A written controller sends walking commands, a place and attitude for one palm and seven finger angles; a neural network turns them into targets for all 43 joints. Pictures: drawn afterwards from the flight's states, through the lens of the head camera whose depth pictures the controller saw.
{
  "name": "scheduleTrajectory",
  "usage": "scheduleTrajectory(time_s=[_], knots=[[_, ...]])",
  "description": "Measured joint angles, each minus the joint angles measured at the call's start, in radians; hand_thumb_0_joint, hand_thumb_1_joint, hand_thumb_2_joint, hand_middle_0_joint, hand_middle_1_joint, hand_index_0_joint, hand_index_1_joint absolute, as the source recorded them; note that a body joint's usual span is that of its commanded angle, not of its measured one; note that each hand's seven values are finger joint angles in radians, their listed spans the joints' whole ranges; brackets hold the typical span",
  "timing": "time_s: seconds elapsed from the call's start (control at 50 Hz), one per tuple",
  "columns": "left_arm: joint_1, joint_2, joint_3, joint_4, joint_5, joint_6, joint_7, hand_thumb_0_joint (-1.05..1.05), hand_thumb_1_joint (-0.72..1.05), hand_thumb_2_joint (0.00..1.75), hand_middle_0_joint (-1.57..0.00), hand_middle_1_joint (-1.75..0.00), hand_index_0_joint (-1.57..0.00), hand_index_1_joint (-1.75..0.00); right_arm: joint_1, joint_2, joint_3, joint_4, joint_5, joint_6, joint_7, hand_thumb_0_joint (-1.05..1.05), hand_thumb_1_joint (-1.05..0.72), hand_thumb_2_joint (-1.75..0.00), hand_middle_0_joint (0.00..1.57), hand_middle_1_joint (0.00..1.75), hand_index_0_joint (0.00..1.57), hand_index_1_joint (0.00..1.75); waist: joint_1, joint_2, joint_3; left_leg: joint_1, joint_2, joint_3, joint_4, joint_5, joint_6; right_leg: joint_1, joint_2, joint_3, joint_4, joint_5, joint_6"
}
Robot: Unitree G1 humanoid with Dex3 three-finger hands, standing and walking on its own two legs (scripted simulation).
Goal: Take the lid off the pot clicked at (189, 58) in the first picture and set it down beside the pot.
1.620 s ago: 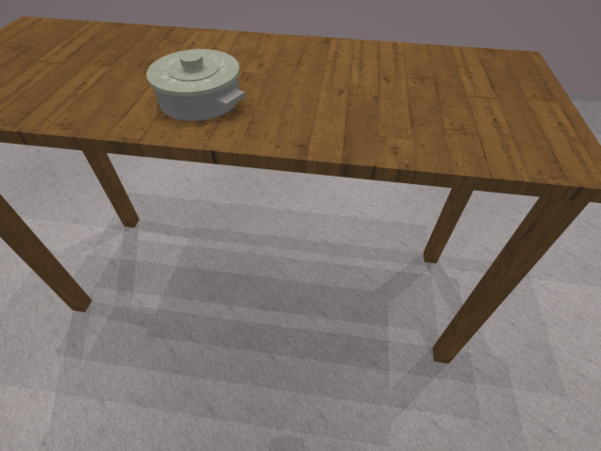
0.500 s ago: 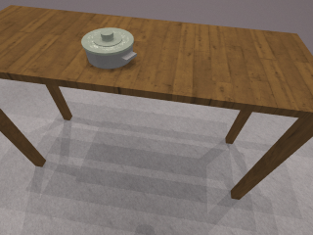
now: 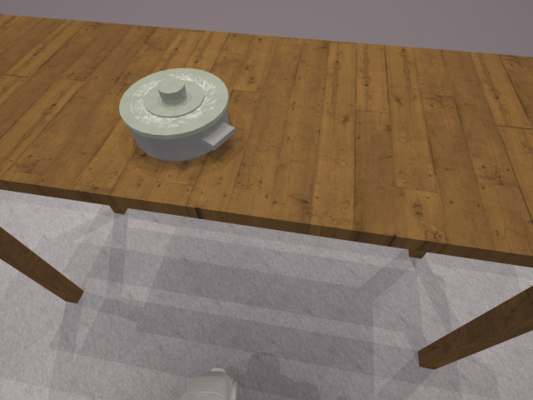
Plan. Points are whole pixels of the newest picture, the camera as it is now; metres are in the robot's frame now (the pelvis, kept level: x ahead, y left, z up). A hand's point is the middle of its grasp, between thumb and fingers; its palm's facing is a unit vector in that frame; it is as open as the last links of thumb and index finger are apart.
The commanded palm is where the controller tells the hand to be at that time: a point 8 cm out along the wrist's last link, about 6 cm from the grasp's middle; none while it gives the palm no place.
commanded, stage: come to a stop and stand still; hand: left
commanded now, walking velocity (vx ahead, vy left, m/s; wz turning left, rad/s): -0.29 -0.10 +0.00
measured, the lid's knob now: (171, 88) +0.54 +0.19 +0.16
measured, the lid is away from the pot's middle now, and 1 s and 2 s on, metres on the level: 0.00 0.00 0.00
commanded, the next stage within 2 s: look again from close up in 1.14 s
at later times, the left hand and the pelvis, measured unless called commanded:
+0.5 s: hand out of the picture +0.04 +0.22 -0.17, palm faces +0.00 -0.97 -0.24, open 7.4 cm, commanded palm none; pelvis -0.02 +0.01 +0.00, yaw -1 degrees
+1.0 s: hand out of the picture -0.04 +0.16 -0.17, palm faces +0.02 -0.98 -0.19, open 7.4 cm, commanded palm none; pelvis -0.06 -0.01 +0.01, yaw -1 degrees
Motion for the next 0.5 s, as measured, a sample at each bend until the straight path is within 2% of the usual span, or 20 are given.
scheduleTrajectory(time_s=[0.04, 0.08, 0.1, 0.12, 0.16, 0.22, 0.26, 0.3, 0.36, 0.44, 0.5], knots=[[0.007, 0.016, 0.004, -0.002, 0.000, 0.013, -0.004, 0.00, 0.93, 0.90, -0.20, -0.30, -0.20, -0.30, -0.031, -0.004, -0.003, -0.020, 0.003, -0.003, 0.000, 0.00, -0.91, -0.90, 0.20, 0.30, 0.19, 0.30, 0.009, -0.013, 0.011, 0.023, -0.006, 0.008, -0.098, 0.040, -0.004, 0.006, -0.008, 0.008, 0.025, -0.023, 0.016], [0.019, 0.030, 0.008, -0.007, -0.004, 0.026, -0.004, 0.00, 0.92, 0.90, -0.20, -0.30, -0.20, -0.30, -0.045, -0.010, -0.002, -0.037, 0.002, -0.012, 0.001, 0.00, -0.91, -0.90, 0.20, 0.30, 0.19, 0.30, 0.015, -0.017, 0.014, 0.083, -0.003, 0.026, -0.242, 0.183, 0.004, 0.004, -0.010, 0.013, 0.076, -0.061, 0.036], [0.021, 0.040, 0.009, -0.008, -0.009, 0.034, -0.003, 0.00, 0.92, 0.90, -0.20, -0.30, -0.20, -0.30, -0.048, -0.010, -0.001, -0.043, 0.000, -0.017, 0.000, 0.00, -0.91, -0.90, 0.20, 0.30, 0.19, 0.30, 0.016, -0.019, 0.011, 0.095, -0.001, 0.031, -0.253, 0.166, 0.029, -0.011, -0.006, 0.020, 0.127, -0.105, 0.039], [0.013, 0.055, 0.012, -0.008, -0.014, 0.040, 0.001, 0.00, 0.92, 0.90, -0.20, -0.30, -0.20, -0.30, -0.058, -0.002, 0.003, -0.048, -0.002, -0.017, -0.001, 0.00, -0.91, -0.90, 0.20, 0.30, 0.19, 0.30, 0.018, -0.036, 0.020, 0.092, -0.006, 0.037, -0.232, 0.133, 0.046, -0.037, 0.004, 0.052, 0.216, -0.193, 0.038], [-0.004, 0.077, 0.020, -0.006, -0.016, 0.051, 0.013, 0.01, 0.92, 0.90, -0.20, -0.30, -0.20, -0.30, -0.071, 0.014, 0.017, -0.057, -0.005, -0.015, -0.008, 0.00, -0.91, -0.90, 0.20, 0.30, 0.20, 0.30, 0.020, -0.055, 0.030, 0.092, -0.002, 0.038, -0.223, 0.103, 0.061, -0.104, 0.059, 0.117, 0.437, -0.304, 0.034], [-0.024, 0.095, 0.028, -0.014, -0.017, 0.053, 0.011, 0.01, 0.91, 0.90, -0.20, -0.30, -0.19, -0.30, -0.079, 0.032, 0.031, -0.070, -0.010, -0.011, -0.020, 0.00, -0.91, -0.90, 0.20, 0.30, 0.20, 0.30, 0.014, -0.061, 0.033, 0.104, 0.002, 0.032, -0.281, 0.140, 0.058, -0.181, 0.112, 0.145, 0.669, -0.284, 0.041], [-0.030, 0.100, 0.029, -0.028, -0.017, 0.054, 0.003, 0.01, 0.91, 0.90, -0.20, -0.30, -0.19, -0.30, -0.080, 0.041, 0.036, -0.073, -0.010, -0.011, -0.024, 0.00, -0.91, -0.90, 0.20, 0.30, 0.20, 0.30, 0.013, -0.064, 0.029, 0.111, 0.002, 0.035, -0.329, 0.173, 0.063, -0.205, 0.120, 0.149, 0.719, -0.237, 0.048], [-0.032, 0.099, 0.027, -0.038, -0.017, 0.059, -0.006, 0.01, 0.91, 0.90, -0.20, -0.30, -0.19, -0.30, -0.078, 0.045, 0.039, -0.074, -0.009, -0.012, -0.027, 0.00, -0.90, -0.90, 0.20, 0.30, 0.20, 0.30, 0.010, -0.062, 0.021, 0.115, 0.003, 0.039, -0.371, 0.202, 0.064, -0.205, 0.116, 0.151, 0.703, -0.207, 0.053], [-0.033, 0.088, 0.021, -0.048, -0.015, 0.067, -0.017, 0.01, 0.91, 0.90, -0.20, -0.30, -0.19, -0.30, -0.068, 0.045, 0.036, -0.070, -0.009, -0.010, -0.026, 0.00, -0.90, -0.90, 0.20, 0.30, 0.20, 0.30, -0.001, -0.048, 0.010, 0.117, 0.006, 0.039, -0.414, 0.237, 0.061, -0.165, 0.097, 0.147, 0.581, -0.206, 0.051], [-0.033, 0.065, 0.008, -0.049, -0.015, 0.067, -0.027, 0.01, 0.91, 0.90, -0.20, -0.30, -0.19, -0.30, -0.041, 0.034, 0.023, -0.056, -0.013, 0.000, -0.016, 0.00, -0.90, -0.90, 0.21, 0.30, 0.20, 0.30, -0.021, -0.020, -0.003, 0.110, 0.010, 0.034, -0.441, 0.273, 0.049, -0.061, 0.072, 0.120, 0.317, -0.231, 0.027], [-0.015, 0.052, 0.000, -0.051, -0.017, 0.051, -0.030, 0.01, 0.91, 0.90, -0.20, -0.30, -0.19, -0.30, -0.007, 0.023, 0.009, -0.037, -0.010, 0.015, -0.008, 0.00, -0.90, -0.90, 0.21, 0.30, 0.20, 0.30, -0.027, -0.011, -0.024, 0.088, 0.003, 0.034, -0.428, 0.284, 0.032, 0.055, 0.063, 0.100, 0.039, -0.143, -0.003]])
